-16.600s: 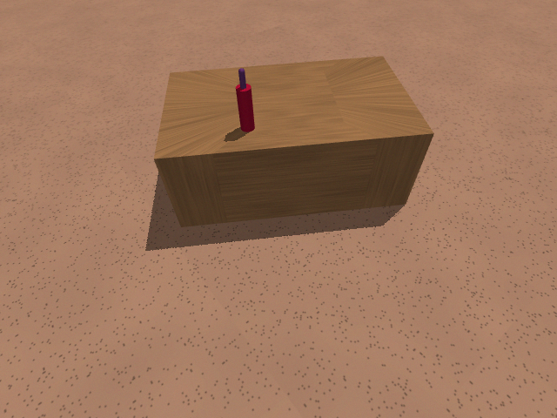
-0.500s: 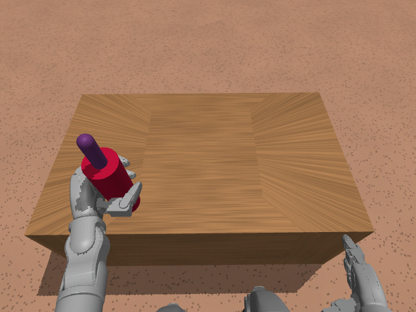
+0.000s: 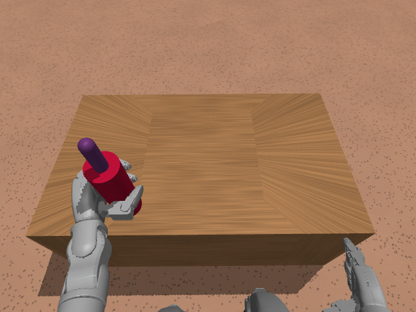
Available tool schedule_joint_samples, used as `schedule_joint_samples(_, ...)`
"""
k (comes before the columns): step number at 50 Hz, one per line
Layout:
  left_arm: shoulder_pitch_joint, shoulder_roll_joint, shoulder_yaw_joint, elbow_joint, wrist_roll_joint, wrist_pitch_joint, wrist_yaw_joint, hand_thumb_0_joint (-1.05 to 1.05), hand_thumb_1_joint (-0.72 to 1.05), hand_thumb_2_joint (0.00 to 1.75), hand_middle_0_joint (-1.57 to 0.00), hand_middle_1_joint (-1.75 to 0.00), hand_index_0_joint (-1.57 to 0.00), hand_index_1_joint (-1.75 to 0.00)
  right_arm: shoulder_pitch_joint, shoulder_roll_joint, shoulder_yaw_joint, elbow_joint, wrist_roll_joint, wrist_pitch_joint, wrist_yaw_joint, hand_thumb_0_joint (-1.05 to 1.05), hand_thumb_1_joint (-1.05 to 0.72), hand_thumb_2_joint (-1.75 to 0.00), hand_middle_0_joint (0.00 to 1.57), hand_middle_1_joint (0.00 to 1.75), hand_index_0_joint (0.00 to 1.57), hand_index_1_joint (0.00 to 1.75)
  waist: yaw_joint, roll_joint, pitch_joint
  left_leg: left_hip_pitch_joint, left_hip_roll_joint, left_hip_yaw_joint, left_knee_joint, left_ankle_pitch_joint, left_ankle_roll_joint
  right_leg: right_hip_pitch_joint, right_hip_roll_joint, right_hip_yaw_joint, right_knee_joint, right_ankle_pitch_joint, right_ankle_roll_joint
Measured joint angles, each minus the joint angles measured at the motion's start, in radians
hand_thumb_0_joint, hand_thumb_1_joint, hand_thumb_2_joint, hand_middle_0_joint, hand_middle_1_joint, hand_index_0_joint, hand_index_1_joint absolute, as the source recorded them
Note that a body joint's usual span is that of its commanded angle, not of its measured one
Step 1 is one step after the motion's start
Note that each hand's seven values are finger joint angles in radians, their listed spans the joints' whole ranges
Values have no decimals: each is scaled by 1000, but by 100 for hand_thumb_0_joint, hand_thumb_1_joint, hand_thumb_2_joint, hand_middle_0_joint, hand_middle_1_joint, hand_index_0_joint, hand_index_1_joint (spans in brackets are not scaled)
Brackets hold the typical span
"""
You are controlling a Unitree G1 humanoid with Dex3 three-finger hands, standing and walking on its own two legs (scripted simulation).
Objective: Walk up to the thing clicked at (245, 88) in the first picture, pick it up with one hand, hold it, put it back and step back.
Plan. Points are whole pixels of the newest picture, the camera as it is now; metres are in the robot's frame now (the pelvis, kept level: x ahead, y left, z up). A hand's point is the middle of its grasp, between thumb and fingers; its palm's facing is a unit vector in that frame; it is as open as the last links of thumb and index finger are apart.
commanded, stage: hold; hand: left
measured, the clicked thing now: (111, 180) +0.33 +0.18 +0.09
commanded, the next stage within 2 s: crouch in 1.24 s
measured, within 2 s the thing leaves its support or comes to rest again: neither
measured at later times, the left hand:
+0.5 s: hand (124, 184) +0.34 +0.17 +0.05, palm faces +0.17 -0.98 +0.01, open 7.8 cm
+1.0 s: hand (121, 179) +0.34 +0.17 +0.06, palm faces +0.17 -0.99 +0.00, open 7.8 cm
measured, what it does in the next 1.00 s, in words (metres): stands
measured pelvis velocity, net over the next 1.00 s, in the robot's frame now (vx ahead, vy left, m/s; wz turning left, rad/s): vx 0.00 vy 0.00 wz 0.00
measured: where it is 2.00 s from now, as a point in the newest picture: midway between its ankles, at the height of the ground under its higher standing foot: outside the picture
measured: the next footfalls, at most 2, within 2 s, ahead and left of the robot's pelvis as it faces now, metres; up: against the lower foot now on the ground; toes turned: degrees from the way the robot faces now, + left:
none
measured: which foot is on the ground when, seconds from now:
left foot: down 0.00-1.00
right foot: down 0.00-1.00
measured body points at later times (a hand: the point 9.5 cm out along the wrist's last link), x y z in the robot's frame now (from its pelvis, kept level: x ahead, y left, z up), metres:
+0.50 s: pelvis +0.00 +0.00 +0.00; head +0.05 +0.01 +0.45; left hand +0.32 +0.22 +0.05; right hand +0.15 -0.26 -0.05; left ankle -0.01 +0.13 -0.69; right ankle +0.05 -0.14 -0.69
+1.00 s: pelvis +0.00 +0.00 +0.00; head +0.05 +0.01 +0.45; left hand +0.33 +0.22 +0.06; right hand +0.16 -0.26 -0.05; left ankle -0.01 +0.13 -0.69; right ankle +0.05 -0.14 -0.69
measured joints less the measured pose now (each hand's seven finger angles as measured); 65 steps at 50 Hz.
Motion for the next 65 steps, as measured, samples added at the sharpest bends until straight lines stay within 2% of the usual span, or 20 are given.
schedule_joint_samples(10, 0, 12, 2, -31, 0, 0, -3, -3, -23, 124, -77, -115, -88, -119, 6, 0, 4, -10, 1, 4, -1, -1, 53, -6, 5, 5, 6, 5, 1, 4, -1, 10, 0, -4, -3, -3, 0, 11, 0, -4, -3, -4, 0)
schedule_joint_samples(19, -35, 11, 1, 17, -5, 20, -8, -3, -23, 124, -77, -115, -88, -118, -2, -2, 4, 9, 3, 6, 2, -1, 53, -6, 5, 5, 6, 5, -1, 6, -6, 12, -1, -1, -12, 1, 1, 12, -1, -2, -11, 0, 1)
schedule_joint_samples(26, -12, -7, 1, 7, 0, 2, -2, -3, -23, 124, -77, -115, -88, -118, -3, -3, -6, 11, 2, 5, 1, -1, 53, -6, 5, 5, 6, 5, -3, 1, 2, 14, 0, 2, -13, 0, 2, 14, 1, 1, -13, 0, 2)
schedule_joint_samples(37, 8, 11, 3, 3, 1, -20, -5, -3, -23, 124, -77, -115, -88, -118, -6, -4, -6, -2, 0, 8, 5, -1, 53, -6, 5, 5, 6, 5, 0, 0, -5, 0, -1, -5, 2, -6, 1, 3, -1, -4, -1, -7, 1)
schedule_joint_samples(48, -24, 11, -11, -4, -2, 8, -7, -3, -23, 124, -77, -115, -88, -118, 5, -5, 2, -8, 5, 10, 5, -1, 53, -6, 5, 5, 6, 5, 1, 8, -6, 13, -3, -4, -9, -1, 2, 17, -2, -4, -11, -2, 2)
schedule_joint_samples(56, -50, 5, 5, 34, -2, 12, 0, -3, -23, 124, -78, -115, -88, -118, 0, -2, -3, 2, 7, 12, 1, -1, 54, -6, 5, 5, 6, 5, -5, 3, -2, 26, -1, 2, -22, 5, 1, 24, 0, 2, -18, 3, 1)
schedule_joint_samples(65, -9, -6, 4, 22, 9, -10, 3, -3, -23, 124, -78, -115, -88, -118, 1, -3, -9, -6, 1, 16, 6, -1, 54, -6, 5, 5, 6, 5, -6, -2, 1, 16, 1, 0, -15, 1, -1, 14, 2, 0, -12, 0, -1)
